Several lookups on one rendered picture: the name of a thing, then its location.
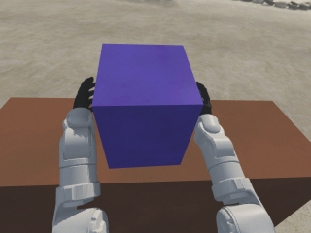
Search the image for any robot right hand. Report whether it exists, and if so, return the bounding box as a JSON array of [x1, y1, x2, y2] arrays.
[[196, 82, 212, 116]]

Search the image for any pedestal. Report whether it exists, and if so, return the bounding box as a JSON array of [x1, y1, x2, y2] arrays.
[[0, 97, 311, 233]]

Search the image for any robot right upper arm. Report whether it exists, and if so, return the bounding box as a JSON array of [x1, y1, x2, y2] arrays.
[[216, 202, 275, 233]]

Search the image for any carton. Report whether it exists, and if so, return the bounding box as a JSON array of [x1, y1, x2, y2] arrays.
[[91, 43, 204, 169]]

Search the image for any robot left hand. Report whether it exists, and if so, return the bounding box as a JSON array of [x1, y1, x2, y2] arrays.
[[73, 77, 96, 112]]

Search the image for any robot left upper arm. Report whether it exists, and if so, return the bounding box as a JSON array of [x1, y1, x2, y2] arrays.
[[52, 207, 109, 233]]

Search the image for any robot right forearm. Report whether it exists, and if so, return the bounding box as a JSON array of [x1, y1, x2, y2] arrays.
[[193, 114, 276, 233]]

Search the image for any robot left forearm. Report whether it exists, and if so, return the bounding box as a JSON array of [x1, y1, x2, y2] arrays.
[[51, 107, 101, 233]]

